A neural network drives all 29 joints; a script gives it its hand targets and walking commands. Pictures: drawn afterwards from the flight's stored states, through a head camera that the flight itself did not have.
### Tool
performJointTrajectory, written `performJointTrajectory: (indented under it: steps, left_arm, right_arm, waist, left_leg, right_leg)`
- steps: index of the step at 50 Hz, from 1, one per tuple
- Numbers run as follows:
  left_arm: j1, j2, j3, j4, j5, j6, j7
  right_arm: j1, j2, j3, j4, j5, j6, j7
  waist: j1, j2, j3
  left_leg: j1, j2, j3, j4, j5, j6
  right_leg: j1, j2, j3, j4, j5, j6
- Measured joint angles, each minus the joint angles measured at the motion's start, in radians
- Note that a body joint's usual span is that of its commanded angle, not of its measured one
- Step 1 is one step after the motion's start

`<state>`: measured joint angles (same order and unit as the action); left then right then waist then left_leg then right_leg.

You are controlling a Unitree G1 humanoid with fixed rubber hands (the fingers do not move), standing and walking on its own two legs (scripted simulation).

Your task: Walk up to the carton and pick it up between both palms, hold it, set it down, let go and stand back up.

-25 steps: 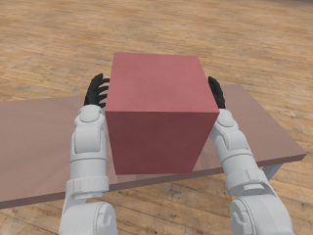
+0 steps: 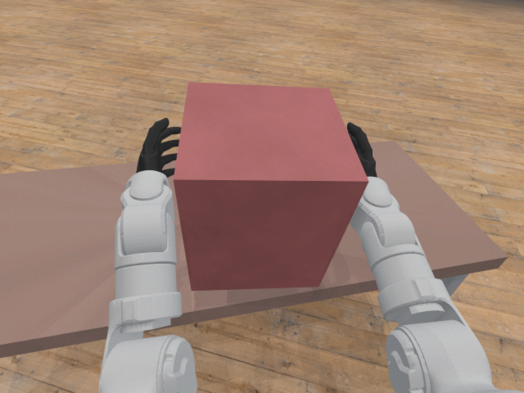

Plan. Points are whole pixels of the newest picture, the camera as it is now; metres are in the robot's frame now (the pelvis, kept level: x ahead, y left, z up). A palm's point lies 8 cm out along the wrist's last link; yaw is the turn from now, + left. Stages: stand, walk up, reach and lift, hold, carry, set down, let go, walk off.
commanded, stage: hold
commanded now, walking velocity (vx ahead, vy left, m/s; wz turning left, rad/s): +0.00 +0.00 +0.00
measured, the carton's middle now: (258, 192) +0.38 +0.00 +0.15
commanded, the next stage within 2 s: none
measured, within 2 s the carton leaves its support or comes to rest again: neither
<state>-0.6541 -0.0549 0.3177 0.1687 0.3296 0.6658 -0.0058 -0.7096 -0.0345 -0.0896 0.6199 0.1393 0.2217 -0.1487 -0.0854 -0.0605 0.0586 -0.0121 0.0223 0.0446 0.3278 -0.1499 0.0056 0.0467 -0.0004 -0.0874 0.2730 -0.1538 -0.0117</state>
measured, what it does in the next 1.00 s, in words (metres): stands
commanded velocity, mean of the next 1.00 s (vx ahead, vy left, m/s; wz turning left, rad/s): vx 0.00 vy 0.00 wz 0.00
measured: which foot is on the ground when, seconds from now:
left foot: down 0.00-1.00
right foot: down 0.00-1.00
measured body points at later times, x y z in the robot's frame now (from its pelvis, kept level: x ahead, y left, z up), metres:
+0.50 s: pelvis -0.01 +0.00 +0.00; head -0.06 +0.02 +0.45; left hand +0.36 +0.16 +0.22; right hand +0.37 -0.14 +0.21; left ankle +0.03 +0.11 -0.75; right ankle +0.01 -0.11 -0.75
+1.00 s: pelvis -0.01 +0.00 +0.00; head -0.06 +0.02 +0.44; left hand +0.36 +0.17 +0.22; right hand +0.37 -0.14 +0.22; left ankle +0.03 +0.11 -0.75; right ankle +0.01 -0.11 -0.75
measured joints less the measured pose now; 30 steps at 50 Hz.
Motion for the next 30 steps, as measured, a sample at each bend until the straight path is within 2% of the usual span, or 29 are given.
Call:
performJointTrajectory:
  steps: [13, 22, 30]
  left_arm:
    - [0.014, 0.013, 0.009, -0.039, -0.001, 0.031, -0.028]
    - [0.003, 0.011, 0.004, -0.080, -0.001, 0.073, -0.020]
    - [-0.024, 0.005, 0.018, -0.070, 0.011, 0.099, -0.018]
  right_arm:
    - [0.001, 0.003, 0.029, -0.038, 0.021, 0.036, -0.029]
    - [-0.008, 0.001, 0.024, -0.061, 0.028, 0.058, -0.019]
    - [-0.030, 0.006, -0.001, -0.053, 0.008, 0.086, -0.009]
  waist:
    - [-0.005, -0.006, 0.006]
    - [0.008, 0.007, -0.004]
    - [0.008, 0.012, -0.008]
  left_leg:
    - [0.017, -0.005, -0.015, -0.006, 0.007, -0.001]
    - [0.006, -0.008, -0.010, -0.004, 0.013, 0.004]
    - [0.013, -0.010, -0.009, -0.013, 0.021, 0.004]
  right_leg:
    - [0.019, -0.002, -0.010, 0.000, -0.002, -0.001]
    - [0.006, -0.004, -0.002, 0.003, 0.007, 0.002]
    - [0.006, -0.006, 0.001, 0.007, 0.009, 0.002]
